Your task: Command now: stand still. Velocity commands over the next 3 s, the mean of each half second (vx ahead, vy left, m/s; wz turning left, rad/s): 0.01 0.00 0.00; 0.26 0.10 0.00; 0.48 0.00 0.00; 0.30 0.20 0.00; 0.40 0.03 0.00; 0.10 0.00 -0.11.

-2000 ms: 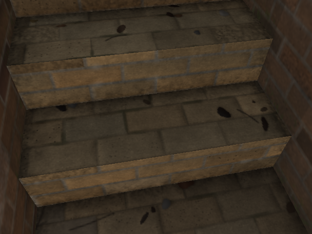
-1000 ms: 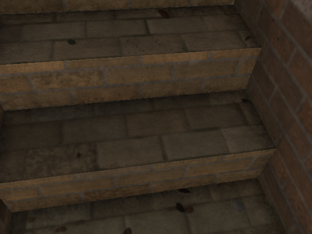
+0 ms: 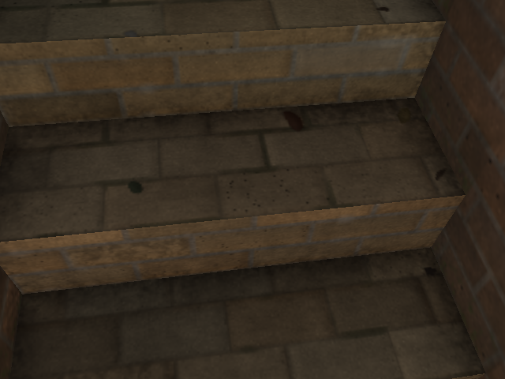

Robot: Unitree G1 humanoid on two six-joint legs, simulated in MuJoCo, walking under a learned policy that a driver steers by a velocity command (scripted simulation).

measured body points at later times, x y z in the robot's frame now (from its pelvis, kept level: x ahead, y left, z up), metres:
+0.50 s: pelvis -0.02 -0.09 -0.02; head +0.00 -0.09 +0.43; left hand -0.11 +0.11 -0.17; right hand +0.13 -0.27 -0.16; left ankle +0.06 +0.12 -0.57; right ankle -0.11 -0.20 -0.76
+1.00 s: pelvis -0.02 -0.03 +0.09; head -0.01 -0.06 +0.54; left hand +0.08 +0.22 -0.02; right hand +0.11 -0.26 -0.05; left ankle +0.05 +0.03 -0.57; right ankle -0.08 -0.14 -0.46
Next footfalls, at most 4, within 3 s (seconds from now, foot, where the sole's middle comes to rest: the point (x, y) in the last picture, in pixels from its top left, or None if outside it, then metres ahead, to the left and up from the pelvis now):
0.28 right None -0.07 -0.20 -0.80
0.66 left None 0.09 0.04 -0.61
1.18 right None -0.13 -0.16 -0.79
1.80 right None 0.19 -0.14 -0.61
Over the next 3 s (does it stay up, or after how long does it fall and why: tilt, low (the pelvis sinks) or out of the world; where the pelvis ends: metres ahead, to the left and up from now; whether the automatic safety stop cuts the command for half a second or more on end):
stays up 0.38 0.13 0.34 its command is cut before an obstacle after 1.6 s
